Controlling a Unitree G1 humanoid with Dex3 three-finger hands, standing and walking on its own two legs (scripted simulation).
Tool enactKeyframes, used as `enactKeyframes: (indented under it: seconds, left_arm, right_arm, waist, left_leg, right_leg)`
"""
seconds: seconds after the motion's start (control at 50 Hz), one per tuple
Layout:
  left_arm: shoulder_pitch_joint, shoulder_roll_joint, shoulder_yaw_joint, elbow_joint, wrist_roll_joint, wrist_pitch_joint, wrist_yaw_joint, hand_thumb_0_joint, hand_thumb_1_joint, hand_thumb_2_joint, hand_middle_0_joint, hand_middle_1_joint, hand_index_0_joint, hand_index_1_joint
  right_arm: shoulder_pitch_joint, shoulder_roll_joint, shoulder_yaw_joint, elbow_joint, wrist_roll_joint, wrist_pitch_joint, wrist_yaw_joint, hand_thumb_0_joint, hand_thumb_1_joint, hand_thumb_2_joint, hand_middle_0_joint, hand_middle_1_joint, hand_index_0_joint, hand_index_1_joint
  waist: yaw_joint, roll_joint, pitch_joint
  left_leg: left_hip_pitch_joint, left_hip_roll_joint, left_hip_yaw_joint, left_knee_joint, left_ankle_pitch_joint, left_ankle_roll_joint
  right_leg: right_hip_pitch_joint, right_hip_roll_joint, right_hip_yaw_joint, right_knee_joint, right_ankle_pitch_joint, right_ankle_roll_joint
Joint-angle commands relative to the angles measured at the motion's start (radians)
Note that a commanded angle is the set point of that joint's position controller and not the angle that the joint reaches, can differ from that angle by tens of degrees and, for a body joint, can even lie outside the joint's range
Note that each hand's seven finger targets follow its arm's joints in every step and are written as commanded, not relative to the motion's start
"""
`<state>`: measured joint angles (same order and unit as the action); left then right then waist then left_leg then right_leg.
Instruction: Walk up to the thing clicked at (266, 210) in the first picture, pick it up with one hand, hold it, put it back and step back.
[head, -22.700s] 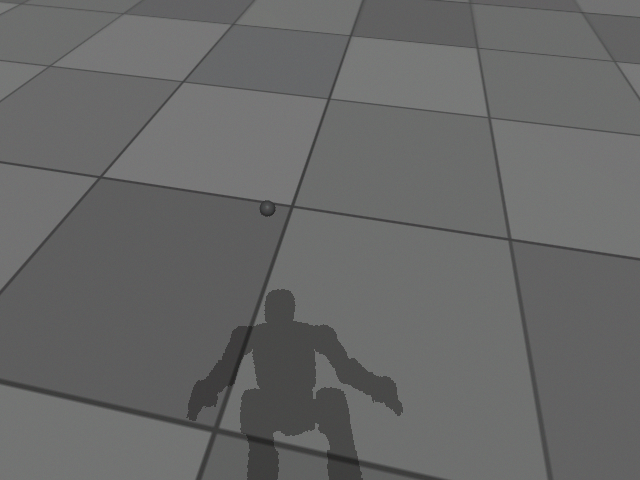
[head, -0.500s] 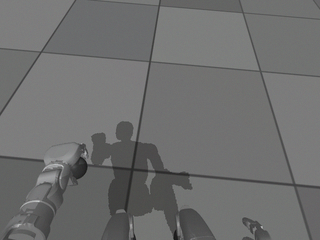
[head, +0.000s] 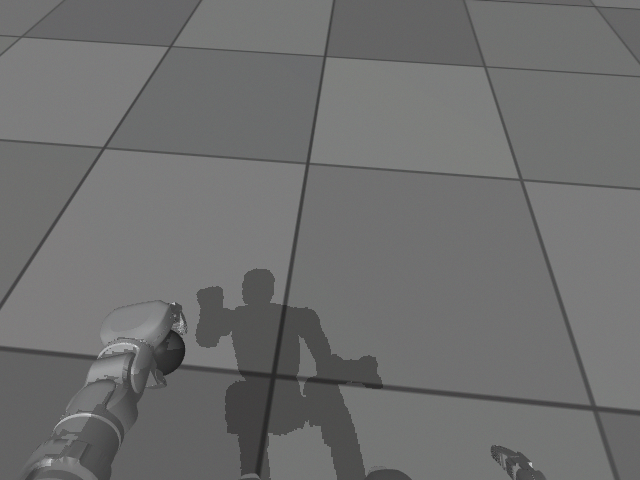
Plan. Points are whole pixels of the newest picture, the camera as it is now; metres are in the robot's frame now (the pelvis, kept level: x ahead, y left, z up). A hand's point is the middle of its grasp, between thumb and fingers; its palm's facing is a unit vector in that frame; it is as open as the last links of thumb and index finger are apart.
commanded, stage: hold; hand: left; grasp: from above
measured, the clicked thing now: (161, 352) +0.32 +0.22 -0.10
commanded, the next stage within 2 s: crouch in 1.90 s
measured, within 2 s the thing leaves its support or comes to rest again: neither
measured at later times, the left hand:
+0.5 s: hand (141, 347) +0.31 +0.23 -0.04, palm faces -0.46 -0.06 -0.89, open 9.2 cm
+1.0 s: hand (139, 357) +0.29 +0.22 -0.02, palm faces -0.46 -0.06 -0.89, open 9.2 cm
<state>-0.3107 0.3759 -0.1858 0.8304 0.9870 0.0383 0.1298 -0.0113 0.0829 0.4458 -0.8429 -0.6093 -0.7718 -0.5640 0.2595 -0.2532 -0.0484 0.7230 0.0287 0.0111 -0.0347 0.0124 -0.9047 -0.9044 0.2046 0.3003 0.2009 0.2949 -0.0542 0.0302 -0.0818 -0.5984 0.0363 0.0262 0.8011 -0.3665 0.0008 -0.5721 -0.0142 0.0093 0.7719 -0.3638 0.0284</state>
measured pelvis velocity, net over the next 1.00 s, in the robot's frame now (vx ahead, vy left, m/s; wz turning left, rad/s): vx -0.01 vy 0.00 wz -0.01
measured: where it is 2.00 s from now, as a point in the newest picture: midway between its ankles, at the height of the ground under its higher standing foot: outside the picture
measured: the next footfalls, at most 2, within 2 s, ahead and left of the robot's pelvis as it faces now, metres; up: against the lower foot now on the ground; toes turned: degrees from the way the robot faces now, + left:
none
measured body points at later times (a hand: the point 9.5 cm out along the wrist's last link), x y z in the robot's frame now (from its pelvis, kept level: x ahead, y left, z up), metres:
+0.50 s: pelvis +0.01 +0.00 +0.02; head +0.03 -0.01 +0.47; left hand +0.33 +0.23 +0.01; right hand +0.11 -0.26 -0.10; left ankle +0.02 +0.12 -0.71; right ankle +0.01 -0.14 -0.71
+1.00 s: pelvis -0.01 +0.00 +0.03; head +0.01 -0.02 +0.48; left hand +0.31 +0.22 +0.03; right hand +0.12 -0.26 -0.09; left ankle +0.02 +0.12 -0.71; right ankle +0.01 -0.14 -0.71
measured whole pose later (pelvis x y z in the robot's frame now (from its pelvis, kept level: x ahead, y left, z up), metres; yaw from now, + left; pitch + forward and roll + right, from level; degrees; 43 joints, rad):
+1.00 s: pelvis -0.01 +0.00 +0.03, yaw -1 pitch +2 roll +0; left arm -0.25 0.38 -0.22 0.69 0.99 0.01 0.01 -0.01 0.07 0.51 -0.81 -0.65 -0.75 -0.59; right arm 0.21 -0.26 -0.04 0.68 0.05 0.05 -0.04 0.01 -0.91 -0.91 0.20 0.30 0.20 0.29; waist -0.01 0.05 -0.01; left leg -0.33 0.03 0.05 0.55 -0.25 0.00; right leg -0.32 -0.02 0.03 0.54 -0.25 0.03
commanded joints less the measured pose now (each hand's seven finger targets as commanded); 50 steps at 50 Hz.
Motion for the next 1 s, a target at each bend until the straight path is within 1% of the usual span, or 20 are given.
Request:
enactKeyframes:
  seconds: [0.0, 0.1, 0.16, 0.2, 0.28, 0.32, 0.34, 0.36, 0.38, 0.42, 0.48, 0.58, 0.64, 0.66, 0.78, 0.82, 0.84, 0.86, 0.94, 0.98]
  left_arm:
    - [-0.316, 0.217, 0.086, -0.217, 0.013, -0.016, 0.044, 0.000, 0.694, 0.764, -1.052, -0.691, -1.066, -0.679]
    - [-0.330, 0.236, 0.086, -0.230, 0.041, -0.017, 0.042, 0.000, 0.667, 0.752, -1.046, -0.656, -1.050, -0.654]
    - [-0.322, 0.220, 0.086, -0.237, 0.031, -0.009, 0.036, 0.000, 0.641, 0.771, -1.029, -0.665, -1.032, -0.665]
    - [-0.326, 0.202, 0.070, -0.240, 0.019, -0.005, 0.027, 0.000, 0.620, 0.779, -1.009, -0.688, -1.014, -0.685]
    - [-0.308, 0.218, 0.076, -0.234, 0.017, -0.009, -0.001, 0.000, 0.604, 0.748, -0.993, -0.672, -1.001, -0.666]
    - [-0.286, 0.195, 0.059, -0.245, 0.011, -0.010, -0.020, 0.000, 0.599, 0.783, -1.005, -0.678, -1.004, -0.681]
    - [-0.297, 0.211, 0.064, -0.267, 0.015, -0.012, -0.025, 0.000, 0.610, 0.783, -1.012, -0.675, -1.011, -0.678]
    - [-0.286, 0.208, 0.064, -0.266, 0.013, -0.012, -0.029, 0.000, 0.602, 0.765, -1.000, -0.679, -1.005, -0.676]
    - [-0.292, 0.209, 0.062, -0.293, 0.016, -0.015, -0.034, 0.000, 0.595, 0.773, -1.008, -0.664, -1.005, -0.669]
    - [-0.296, 0.230, 0.078, -0.289, 0.015, -0.016, -0.035, 0.000, 0.591, 0.796, -1.016, -0.671, -1.008, -0.682]
    - [-0.312, 0.221, 0.071, -0.296, 0.016, -0.019, -0.039, 0.000, 0.618, 0.783, -1.013, -0.695, -1.018, -0.692]
    - [-0.311, 0.236, 0.086, -0.314, 0.022, -0.016, -0.039, 0.000, 0.609, 0.782, -1.002, -0.691, -1.008, -0.688]
    - [-0.310, 0.207, 0.064, -0.306, 0.020, -0.014, -0.048, 0.000, 0.595, 0.820, -1.011, -0.696, -1.005, -0.705]
    - [-0.316, 0.227, 0.078, -0.321, 0.021, -0.014, -0.050, 0.000, 0.604, 0.797, -1.009, -0.687, -1.008, -0.690]
    - [-0.278, 0.215, 0.070, -0.321, 0.012, -0.018, -0.072, 0.000, 0.605, 0.797, -1.008, -0.700, -1.010, -0.700]
    - [-0.303, 0.216, 0.065, -0.348, 0.010, -0.021, -0.077, 0.000, 0.602, 0.784, -1.005, -0.695, -1.007, -0.695]
    - [-0.295, 0.232, 0.080, -0.338, 0.007, -0.023, -0.078, 0.000, 0.592, 0.780, -1.000, -0.696, -1.002, -0.696]
    - [-0.298, 0.227, 0.075, -0.342, 0.001, -0.025, -0.077, 0.000, 0.596, 0.762, -0.993, -0.698, -1.002, -0.691]
    - [-0.305, 0.232, 0.080, -0.368, 0.009, -0.030, -0.076, 0.000, 0.574, 0.757, -0.967, -0.707, -0.981, -0.695]
    - [-0.295, 0.231, 0.084, -0.367, 0.012, -0.029, -0.072, 0.000, 0.572, 0.767, -0.972, -0.710, -0.983, -0.702]
  right_arm:
    - [0.009, -0.152, -0.051, -0.110, 0.005, -0.026, -0.014, 0.000, -0.903, -0.899, 0.200, 0.300, 0.200, 0.300]
    - [-0.008, -0.151, -0.051, -0.116, 0.007, -0.020, -0.015, 0.000, -0.904, -0.900, 0.200, 0.300, 0.200, 0.300]
    - [-0.005, -0.151, -0.052, -0.110, 0.008, -0.019, -0.011, 0.000, -0.904, -0.900, 0.200, 0.300, 0.200, 0.300]
    - [-0.002, -0.152, -0.054, -0.116, 0.009, -0.018, -0.009, 0.000, -0.905, -0.901, 0.200, 0.300, 0.200, 0.300]
    - [-0.023, -0.154, -0.055, -0.133, 0.014, -0.013, -0.008, 0.000, -0.905, -0.901, 0.200, 0.300, 0.200, 0.300]
    - [-0.026, -0.150, -0.052, -0.141, 0.014, -0.012, -0.008, 0.000, -0.907, -0.902, 0.200, 0.300, 0.200, 0.300]
    - [-0.034, -0.152, -0.052, -0.144, 0.015, -0.011, -0.009, 0.000, -0.907, -0.902, 0.200, 0.300, 0.200, 0.300]
    - [-0.030, -0.155, -0.053, -0.148, 0.016, -0.010, -0.008, 0.000, -0.907, -0.902, 0.200, 0.300, 0.200, 0.300]
    - [-0.036, -0.149, -0.049, -0.150, 0.017, -0.009, -0.009, 0.000, -0.908, -0.903, 0.200, 0.300, 0.200, 0.300]
    - [-0.039, -0.157, -0.049, -0.155, 0.018, -0.006, -0.009, 0.000, -0.909, -0.903, 0.200, 0.300, 0.199, 0.300]
    - [-0.044, -0.155, -0.047, -0.156, 0.018, -0.004, -0.009, 0.000, -0.908, -0.902, 0.200, 0.300, 0.200, 0.300]
    - [-0.057, -0.151, -0.044, -0.160, 0.018, 0.000, -0.008, 0.000, -0.907, -0.902, 0.200, 0.300, 0.200, 0.300]
    - [-0.064, -0.151, -0.043, -0.163, 0.018, 0.000, -0.006, 0.000, -0.909, -0.904, 0.200, 0.300, 0.199, 0.300]
    - [-0.073, -0.151, -0.043, -0.166, 0.020, 0.000, -0.008, 0.000, -0.909, -0.904, 0.200, 0.300, 0.200, 0.300]
    - [-0.098, -0.148, -0.038, -0.175, 0.022, 0.003, -0.011, 0.000, -0.910, -0.904, 0.200, 0.300, 0.200, 0.300]
    - [-0.103, -0.144, -0.034, -0.176, 0.022, 0.002, -0.012, 0.000, -0.910, -0.904, 0.200, 0.300, 0.199, 0.300]
    - [-0.103, -0.148, -0.034, -0.178, 0.023, 0.002, -0.013, 0.000, -0.910, -0.905, 0.200, 0.300, 0.199, 0.300]
    - [-0.112, -0.145, -0.031, -0.178, 0.023, 0.003, -0.014, 0.000, -0.910, -0.905, 0.200, 0.300, 0.199, 0.300]
    - [-0.122, -0.141, -0.029, -0.183, 0.024, 0.001, -0.017, 0.000, -0.909, -0.905, 0.200, 0.300, 0.200, 0.300]
    - [-0.118, -0.144, -0.029, -0.180, 0.023, 0.001, -0.017, 0.000, -0.910, -0.905, 0.200, 0.300, 0.199, 0.300]
  waist:
    - [0.003, 0.014, -0.292]
    - [0.009, 0.026, -0.265]
    - [0.013, 0.016, -0.297]
    - [0.011, 0.027, -0.271]
    - [0.021, 0.002, -0.245]
    - [0.018, 0.006, -0.252]
    - [0.030, 0.011, -0.256]
    - [0.024, 0.009, -0.249]
    - [0.032, 0.014, -0.253]
    - [0.032, 0.007, -0.241]
    - [0.023, 0.018, -0.224]
    - [0.039, 0.009, -0.229]
    - [0.030, 0.016, -0.207]
    - [0.044, 0.015, -0.216]
    - [0.039, -0.014, -0.191]
    - [0.036, -0.008, -0.177]
    - [0.040, -0.010, -0.180]
    - [0.043, -0.014, -0.175]
    - [0.051, 0.003, -0.183]
    - [0.043, -0.003, -0.182]
  left_leg:
    - [0.274, -0.041, -0.014, -0.131, 0.299, -0.002]
    - [0.292, -0.044, -0.011, -0.165, 0.293, -0.003]
    - [0.321, -0.047, -0.004, -0.167, 0.352, -0.001]
    - [0.334, -0.040, -0.008, -0.187, 0.350, -0.005]
    - [0.330, -0.042, -0.004, -0.215, 0.307, -0.001]
    - [0.343, -0.041, -0.004, -0.217, 0.327, 0.000]
    - [0.351, -0.042, -0.003, -0.222, 0.340, 0.000]
    - [0.356, -0.039, -0.004, -0.226, 0.343, -0.002]
    - [0.359, -0.040, -0.002, -0.231, 0.356, -0.001]
    - [0.369, -0.038, -0.004, -0.244, 0.346, -0.001]
    - [0.379, -0.032, -0.007, -0.262, 0.322, -0.003]
    - [0.379, -0.044, 0.009, -0.268, 0.334, 0.006]
    - [0.390, -0.039, 0.004, -0.288, 0.305, 0.003]
    - [0.392, -0.039, 0.003, -0.293, 0.306, 0.004]
    - [0.405, -0.043, 0.009, -0.311, 0.274, 0.009]
    - [0.401, -0.041, 0.007, -0.320, 0.254, 0.010]
    - [0.406, -0.041, 0.007, -0.326, 0.249, 0.011]
    - [0.405, -0.040, 0.003, -0.330, 0.240, 0.011]
    - [0.416, -0.044, 0.009, -0.337, 0.241, 0.009]
    - [0.421, -0.042, 0.007, -0.340, 0.240, 0.008]
  right_leg:
    - [0.121, 0.046, -0.015, -0.131, 0.273, -0.035]
    - [0.140, 0.047, -0.011, -0.163, 0.265, -0.036]
    - [0.194, 0.046, -0.004, -0.172, 0.327, -0.032]
    - [0.180, 0.050, -0.014, -0.177, 0.307, -0.037]
    - [0.206, 0.051, -0.014, -0.205, 0.274, -0.037]
    - [0.212, 0.051, -0.013, -0.208, 0.290, -0.037]
    - [0.224, 0.050, -0.013, -0.210, 0.298, -0.037]
    - [0.226, 0.052, -0.013, -0.214, 0.298, -0.039]
    - [0.233, 0.053, -0.013, -0.215, 0.312, -0.040]
    - [0.241, 0.053, -0.017, -0.228, 0.300, -0.040]
    - [0.232, 0.056, -0.017, -0.239, 0.277, -0.042]
    - [0.274, 0.048, -0.007, -0.259, 0.301, -0.036]
    - [0.263, 0.049, -0.011, -0.270, 0.269, -0.039]
    - [0.271, 0.050, -0.011, -0.273, 0.268, -0.039]
    - [0.283, 0.046, -0.005, -0.300, 0.242, -0.034]
    - [0.281, 0.044, -0.005, -0.310, 0.225, -0.034]
    - [0.286, 0.044, -0.005, -0.313, 0.220, -0.035]
    - [0.284, 0.044, -0.007, -0.317, 0.210, -0.033]
    - [0.292, 0.043, -0.003, -0.322, 0.206, -0.036]
    - [0.295, 0.044, -0.004, -0.324, 0.208, -0.035]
